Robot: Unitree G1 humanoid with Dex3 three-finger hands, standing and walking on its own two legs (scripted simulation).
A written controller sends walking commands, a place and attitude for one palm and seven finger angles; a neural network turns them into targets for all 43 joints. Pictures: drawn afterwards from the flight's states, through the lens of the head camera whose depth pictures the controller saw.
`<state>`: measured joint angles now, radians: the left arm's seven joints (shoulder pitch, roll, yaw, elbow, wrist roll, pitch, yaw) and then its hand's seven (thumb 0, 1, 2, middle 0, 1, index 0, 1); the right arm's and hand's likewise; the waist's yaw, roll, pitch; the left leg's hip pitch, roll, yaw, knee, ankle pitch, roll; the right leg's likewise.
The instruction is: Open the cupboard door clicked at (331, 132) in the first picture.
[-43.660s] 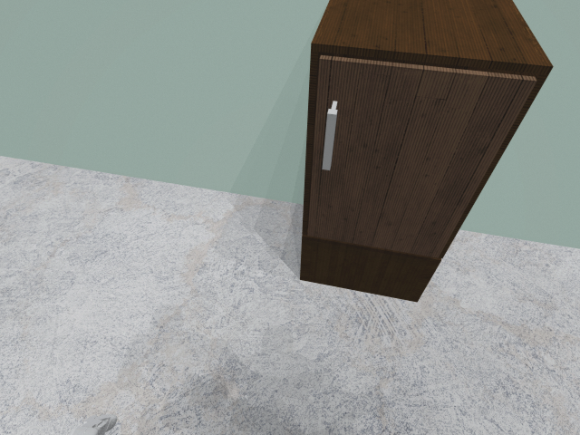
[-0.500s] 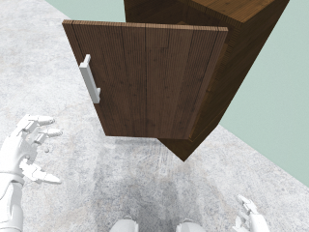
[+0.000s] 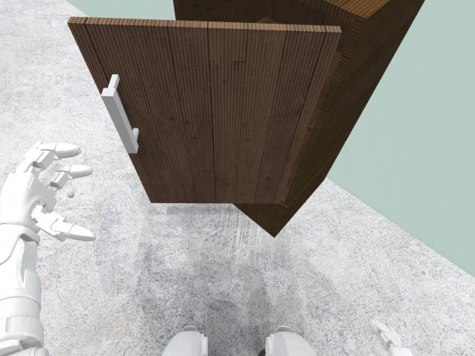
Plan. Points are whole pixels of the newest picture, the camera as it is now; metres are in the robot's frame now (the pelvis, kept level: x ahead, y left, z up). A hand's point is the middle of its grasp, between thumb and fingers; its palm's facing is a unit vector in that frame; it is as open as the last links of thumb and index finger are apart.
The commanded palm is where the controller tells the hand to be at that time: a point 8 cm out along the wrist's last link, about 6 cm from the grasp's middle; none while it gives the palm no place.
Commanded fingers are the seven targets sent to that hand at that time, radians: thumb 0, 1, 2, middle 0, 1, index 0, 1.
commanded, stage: move the hooked fingers beside the handle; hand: left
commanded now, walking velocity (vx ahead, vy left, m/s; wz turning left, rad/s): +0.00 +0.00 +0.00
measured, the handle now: (124, 116) +0.54 +0.24 +0.04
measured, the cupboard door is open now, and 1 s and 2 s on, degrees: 42 42 42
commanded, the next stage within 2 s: slide the fingers in behind the handle in 1.88 s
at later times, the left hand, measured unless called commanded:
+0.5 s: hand (78, 166) +0.41 +0.28 +0.05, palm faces +0.03 -1.00 -0.02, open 14.0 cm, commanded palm +0.39 +0.33 +0.05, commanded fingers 0.00 -0.50 0.30 -0.30 -1.20 -0.30 -1.20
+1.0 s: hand (88, 137) +0.47 +0.28 +0.05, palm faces +0.03 -1.00 -0.01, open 14.0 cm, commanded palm +0.46 +0.33 +0.04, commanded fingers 0.00 -0.50 0.30 -0.30 -1.20 -0.30 -1.20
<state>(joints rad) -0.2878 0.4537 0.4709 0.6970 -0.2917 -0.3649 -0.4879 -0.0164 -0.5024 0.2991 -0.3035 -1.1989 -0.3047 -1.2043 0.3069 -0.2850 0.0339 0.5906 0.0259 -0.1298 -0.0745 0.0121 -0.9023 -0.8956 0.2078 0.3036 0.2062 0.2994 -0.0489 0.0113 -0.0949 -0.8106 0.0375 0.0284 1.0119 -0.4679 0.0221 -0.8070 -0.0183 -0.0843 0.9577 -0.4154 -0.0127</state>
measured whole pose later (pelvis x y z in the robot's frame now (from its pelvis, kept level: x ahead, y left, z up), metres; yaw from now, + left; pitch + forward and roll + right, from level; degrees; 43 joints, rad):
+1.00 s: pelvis -0.01 +0.01 -0.02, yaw -2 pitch +22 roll -4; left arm -0.79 0.67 0.54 1.15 -0.15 -0.40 -0.48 -0.02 -0.50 0.30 -0.30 -1.20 -0.30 -1.20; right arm 0.36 -0.29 0.05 0.62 0.00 0.04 -0.05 0.01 -0.90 -0.90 0.21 0.30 0.21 0.30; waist -0.14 0.01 -0.09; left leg -1.02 0.06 0.02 1.13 -0.50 0.04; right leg -1.00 0.00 -0.08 1.03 -0.42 0.00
